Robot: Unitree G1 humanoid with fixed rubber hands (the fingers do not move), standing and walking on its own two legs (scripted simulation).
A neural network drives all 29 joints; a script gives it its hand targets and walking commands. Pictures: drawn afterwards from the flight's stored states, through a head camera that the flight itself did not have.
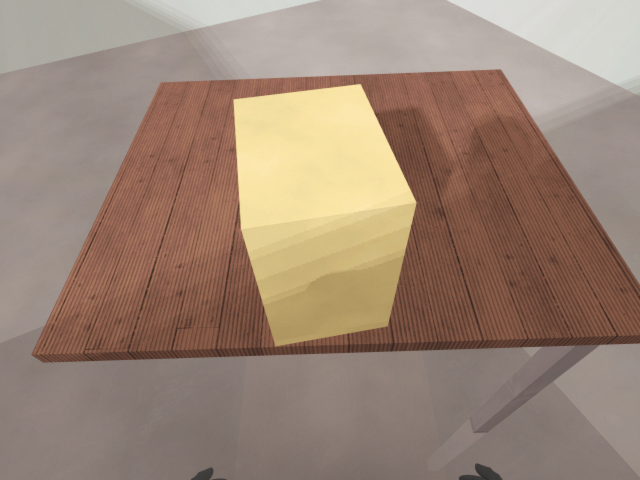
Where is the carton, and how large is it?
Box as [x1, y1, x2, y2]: [234, 84, 415, 345]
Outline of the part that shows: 360,84 234,99 241,230 275,345 386,326 388,322 414,211 415,200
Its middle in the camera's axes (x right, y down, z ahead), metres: -0.01 -0.02 +0.52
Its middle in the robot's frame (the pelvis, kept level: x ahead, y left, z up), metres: +0.42 +0.03 +0.08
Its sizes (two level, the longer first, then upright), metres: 0.218 0.163 0.254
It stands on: a table, 0.71 m high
